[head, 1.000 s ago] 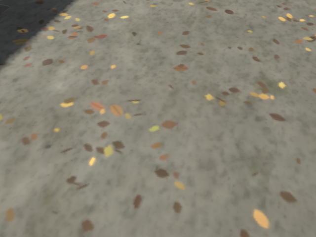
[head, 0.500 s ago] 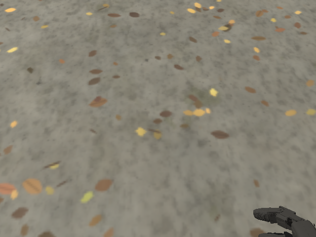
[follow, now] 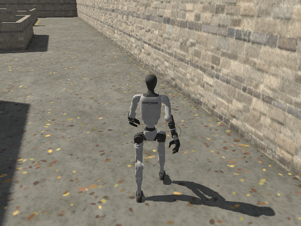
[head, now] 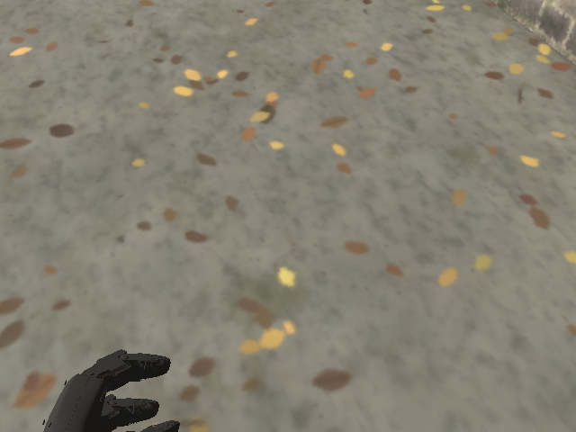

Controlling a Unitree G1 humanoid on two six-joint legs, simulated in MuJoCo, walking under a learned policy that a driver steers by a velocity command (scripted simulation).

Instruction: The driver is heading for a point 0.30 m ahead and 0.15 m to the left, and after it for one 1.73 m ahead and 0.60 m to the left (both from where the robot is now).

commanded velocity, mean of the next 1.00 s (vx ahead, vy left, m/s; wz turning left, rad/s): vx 1.00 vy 0.00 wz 0.71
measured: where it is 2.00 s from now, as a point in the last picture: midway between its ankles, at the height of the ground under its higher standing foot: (47, 114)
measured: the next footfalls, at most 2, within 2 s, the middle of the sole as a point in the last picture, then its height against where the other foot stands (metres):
right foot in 0.10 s outside the picture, level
left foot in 0.56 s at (215, 357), level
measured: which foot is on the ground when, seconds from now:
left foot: down 0.00-0.10, up 0.12-0.54, down 0.56-0.96, up 0.98-1.00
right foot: up 0.00-0.08, down 0.10-0.54, up 0.56-0.96, down 0.98-1.00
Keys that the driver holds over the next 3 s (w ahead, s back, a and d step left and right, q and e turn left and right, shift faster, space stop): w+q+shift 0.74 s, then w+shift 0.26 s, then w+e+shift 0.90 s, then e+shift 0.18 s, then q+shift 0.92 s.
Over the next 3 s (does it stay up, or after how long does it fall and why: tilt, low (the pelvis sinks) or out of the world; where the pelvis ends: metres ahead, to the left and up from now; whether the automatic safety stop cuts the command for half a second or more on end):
stays up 1.92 0.69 0.01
